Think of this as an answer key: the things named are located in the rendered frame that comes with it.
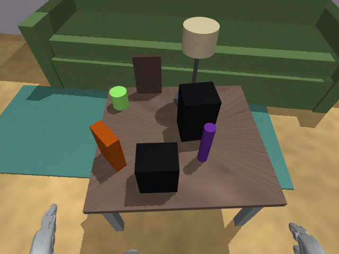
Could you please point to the right robot hand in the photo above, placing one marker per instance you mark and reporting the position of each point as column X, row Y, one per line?
column 307, row 243

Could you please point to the desk lamp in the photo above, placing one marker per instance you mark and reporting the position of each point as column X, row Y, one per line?
column 199, row 39

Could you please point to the left robot hand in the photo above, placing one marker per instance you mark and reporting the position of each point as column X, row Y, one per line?
column 44, row 239

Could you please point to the sofa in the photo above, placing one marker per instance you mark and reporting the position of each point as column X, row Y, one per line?
column 283, row 53

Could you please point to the coffee table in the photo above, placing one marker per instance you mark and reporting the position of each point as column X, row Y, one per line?
column 237, row 174

